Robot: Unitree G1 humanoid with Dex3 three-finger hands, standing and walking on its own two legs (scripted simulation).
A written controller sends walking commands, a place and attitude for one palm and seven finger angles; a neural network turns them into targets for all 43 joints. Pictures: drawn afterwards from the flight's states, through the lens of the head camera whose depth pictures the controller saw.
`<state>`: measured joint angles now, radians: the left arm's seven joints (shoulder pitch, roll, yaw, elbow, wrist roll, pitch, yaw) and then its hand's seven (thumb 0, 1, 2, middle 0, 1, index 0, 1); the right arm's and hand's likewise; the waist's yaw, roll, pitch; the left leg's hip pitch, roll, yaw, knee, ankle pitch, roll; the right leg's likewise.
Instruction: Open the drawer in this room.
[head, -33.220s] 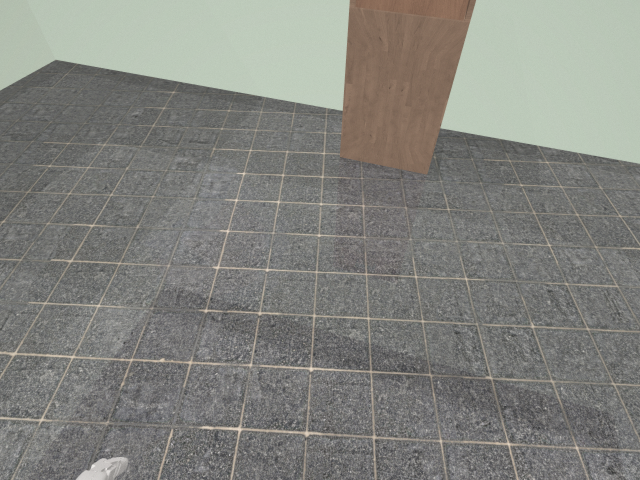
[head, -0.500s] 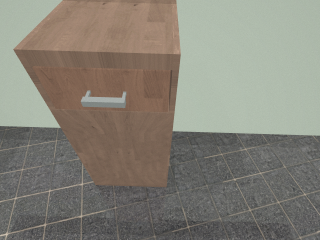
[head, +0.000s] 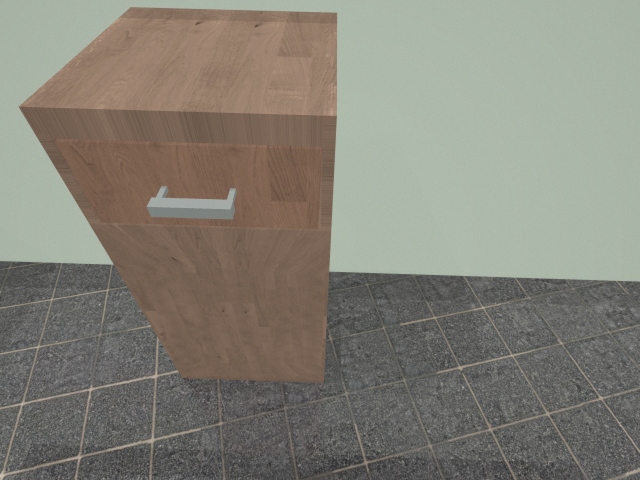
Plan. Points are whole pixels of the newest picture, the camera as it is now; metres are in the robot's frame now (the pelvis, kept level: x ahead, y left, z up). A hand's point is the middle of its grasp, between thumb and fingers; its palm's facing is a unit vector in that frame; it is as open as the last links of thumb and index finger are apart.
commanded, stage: come to a stop and stand still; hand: left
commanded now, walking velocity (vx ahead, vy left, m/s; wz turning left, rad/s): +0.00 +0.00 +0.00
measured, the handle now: (195, 200) +0.53 +0.24 +0.04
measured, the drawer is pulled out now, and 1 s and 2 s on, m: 0.00 0.00 0.00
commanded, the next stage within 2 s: look again from close up in 0.16 s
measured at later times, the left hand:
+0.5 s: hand out of the picture +0.00 +0.18 -0.19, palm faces +0.01 -0.98 -0.17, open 7.4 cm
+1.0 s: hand out of the picture +0.13 +0.26 -0.06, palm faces -0.06 -0.65 -0.76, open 7.6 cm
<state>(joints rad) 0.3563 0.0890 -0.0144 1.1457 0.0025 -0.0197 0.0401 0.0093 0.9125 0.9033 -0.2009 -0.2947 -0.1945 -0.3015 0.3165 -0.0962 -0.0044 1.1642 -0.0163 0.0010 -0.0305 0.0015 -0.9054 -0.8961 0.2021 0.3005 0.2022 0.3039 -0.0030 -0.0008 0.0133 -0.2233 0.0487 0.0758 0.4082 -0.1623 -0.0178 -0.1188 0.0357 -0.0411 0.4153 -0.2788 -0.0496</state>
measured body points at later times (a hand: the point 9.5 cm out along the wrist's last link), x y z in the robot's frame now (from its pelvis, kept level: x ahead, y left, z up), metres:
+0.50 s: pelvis +0.00 +0.02 -0.01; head +0.00 +0.03 +0.44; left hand +0.00 +0.23 -0.17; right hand +0.03 -0.21 -0.16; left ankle +0.03 +0.13 -0.74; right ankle -0.03 -0.08 -0.74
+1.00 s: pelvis -0.04 +0.05 -0.02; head -0.03 +0.03 +0.43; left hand +0.13 +0.30 -0.02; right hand +0.08 -0.19 -0.14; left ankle +0.03 +0.13 -0.74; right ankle -0.02 -0.06 -0.74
